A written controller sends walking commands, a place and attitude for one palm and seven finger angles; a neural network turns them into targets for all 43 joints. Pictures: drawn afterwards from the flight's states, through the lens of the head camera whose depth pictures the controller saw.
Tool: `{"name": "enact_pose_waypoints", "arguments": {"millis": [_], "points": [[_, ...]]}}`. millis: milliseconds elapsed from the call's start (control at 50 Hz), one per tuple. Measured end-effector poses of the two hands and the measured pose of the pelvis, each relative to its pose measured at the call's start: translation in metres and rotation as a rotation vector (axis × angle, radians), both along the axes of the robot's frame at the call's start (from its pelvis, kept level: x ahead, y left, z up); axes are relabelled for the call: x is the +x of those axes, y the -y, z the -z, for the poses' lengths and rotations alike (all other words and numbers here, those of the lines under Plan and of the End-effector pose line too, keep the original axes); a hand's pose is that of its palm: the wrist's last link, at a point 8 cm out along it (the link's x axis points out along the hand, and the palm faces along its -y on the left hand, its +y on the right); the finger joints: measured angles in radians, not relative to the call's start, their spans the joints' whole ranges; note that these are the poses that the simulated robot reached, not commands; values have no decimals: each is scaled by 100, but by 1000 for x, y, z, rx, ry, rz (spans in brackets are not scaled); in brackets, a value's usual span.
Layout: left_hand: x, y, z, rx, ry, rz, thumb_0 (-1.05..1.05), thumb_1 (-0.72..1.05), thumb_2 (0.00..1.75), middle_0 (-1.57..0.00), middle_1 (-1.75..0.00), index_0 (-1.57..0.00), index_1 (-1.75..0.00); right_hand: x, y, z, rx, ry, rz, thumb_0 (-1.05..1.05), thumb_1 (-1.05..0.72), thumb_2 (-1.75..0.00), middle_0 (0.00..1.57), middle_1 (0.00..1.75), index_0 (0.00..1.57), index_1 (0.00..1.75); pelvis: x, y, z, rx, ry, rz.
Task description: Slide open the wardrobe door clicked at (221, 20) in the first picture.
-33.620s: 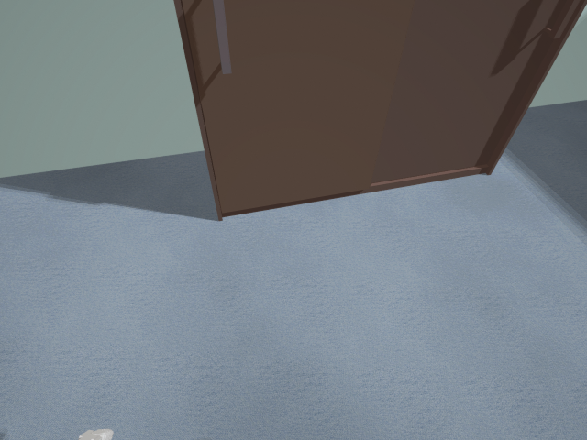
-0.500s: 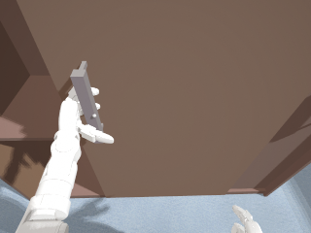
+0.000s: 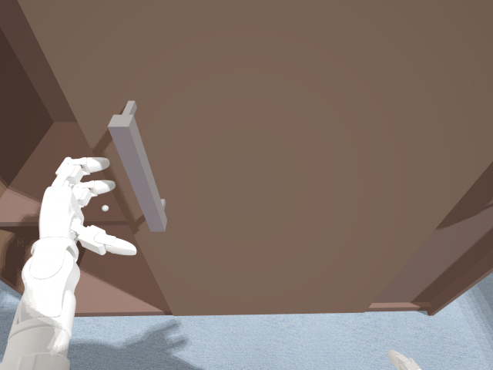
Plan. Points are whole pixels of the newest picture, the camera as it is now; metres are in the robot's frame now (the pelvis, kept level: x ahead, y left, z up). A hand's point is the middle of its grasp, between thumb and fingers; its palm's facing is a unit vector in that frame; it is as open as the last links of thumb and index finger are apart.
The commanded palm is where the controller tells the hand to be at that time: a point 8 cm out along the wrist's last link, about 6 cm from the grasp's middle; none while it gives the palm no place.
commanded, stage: slip the hand off the handle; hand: left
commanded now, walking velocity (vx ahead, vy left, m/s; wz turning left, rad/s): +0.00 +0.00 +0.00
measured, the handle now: (146, 173) +0.41 +0.21 +0.11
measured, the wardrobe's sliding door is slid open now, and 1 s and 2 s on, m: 0.43 0.43 0.43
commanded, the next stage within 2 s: draw the hand back to the body in 0.50 s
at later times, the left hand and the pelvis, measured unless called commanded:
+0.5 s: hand (86, 267) +0.23 +0.24 +0.10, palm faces +0.29 -0.95 -0.15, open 14.7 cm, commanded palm +0.19 +0.29 +0.11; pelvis -0.01 +0.00 +0.00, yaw +2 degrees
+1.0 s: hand (58, 284) +0.19 +0.25 +0.13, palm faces +0.14 -0.99 -0.05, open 14.7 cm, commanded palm +0.16 +0.29 +0.14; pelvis -0.01 +0.00 +0.00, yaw +1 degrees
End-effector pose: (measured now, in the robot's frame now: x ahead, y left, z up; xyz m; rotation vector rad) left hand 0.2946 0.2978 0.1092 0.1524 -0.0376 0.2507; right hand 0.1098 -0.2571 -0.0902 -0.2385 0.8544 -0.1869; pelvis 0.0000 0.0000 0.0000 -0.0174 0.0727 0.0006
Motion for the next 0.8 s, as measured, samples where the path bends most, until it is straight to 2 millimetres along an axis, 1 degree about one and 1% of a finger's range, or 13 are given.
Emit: {"name": "enact_pose_waypoints", "arguments": {"millis": [100, 260, 320, 380, 480, 620, 660, 700, 760, 800], "points": [[-23, 8, 7, -4, -2, -15, -2, -55, 20, -26, -115, -26, -116, 19, -9, -7, 12, 76, -25, 1, -91, -90, 20, 29, 20, 30, 1, -1, 0, 4, 11, 5], [-62, 1, -1, 10, 23, -54, -2, -55, 20, -26, -115, -25, -115, 56, -30, -22, 38, 206, -101, 1, -90, -90, 20, 30, 20, 30, -3, 0, 1, 0, 35, -10], [-75, 2, -2, 7, 18, -49, -2, -55, 20, -26, -115, -25, -115, 66, -37, -26, 45, 241, -132, 1, -90, -90, 20, 30, 20, 30, -5, 0, 1, -1, 43, -20], [-85, 6, 0, 1, 6, -42, -2, -55, 20, -26, -115, -25, -115, 72, -43, -29, 50, 264, -153, 1, -90, -90, 20, 30, 20, 30, -7, 0, 1, -1, 49, -26], [-98, 12, 3, 0, -4, -38, -2, -55, 20, -26, -115, -25, -115, 72, -46, -31, 54, 281, -171, 1, -90, -90, 20, 30, 20, 30, -9, 2, 1, 0, 56, -29], [-113, 13, 1, 17, -1, -45, -2, -55, 20, -26, -115, -25, -115, 62, -41, -27, 50, 266, -167, 1, -90, -90, 20, 30, 20, 30, -10, 5, 1, 0, 61, -31], [-114, 11, 0, -8, 9, -32, -2, -55, 20, -26, -115, -25, -115, 58, -38, -24, 45, 257, -164, 1, -90, -90, 20, 30, 20, 30, -11, 6, 2, -1, 63, -36], [-112, 11, -2, -61, 32, 38, -2, -55, 20, -26, -115, -25, -115, 54, -34, -23, 36, 254, -156, 1, -90, -90, 20, 30, 20, 30, -11, 7, 1, -4, 68, -40], [-108, 11, -9, -75, 48, 140, -2, -55, 20, -26, -115, -25, -115, 49, -29, -24, 27, 267, -136, 2, -90, -90, 20, 30, 20, 30, -10, 7, 0, -5, 76, -37], [-107, 9, -15, -73, 52, 170, -2, -55, 20, -26, -115, -25, -115, 47, -26, -27, 27, 289, -121, 2, -90, -90, 20, 30, 20, 30, -9, 7, -1, -4, 79, -32]]}}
